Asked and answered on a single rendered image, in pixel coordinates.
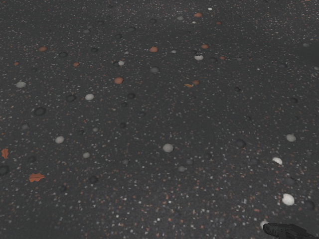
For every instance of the right robot hand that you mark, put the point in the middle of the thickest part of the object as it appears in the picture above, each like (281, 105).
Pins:
(287, 231)

